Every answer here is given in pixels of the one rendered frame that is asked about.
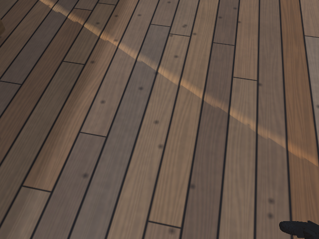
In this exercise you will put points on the right robot hand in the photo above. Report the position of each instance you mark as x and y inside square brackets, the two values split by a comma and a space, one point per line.
[306, 230]

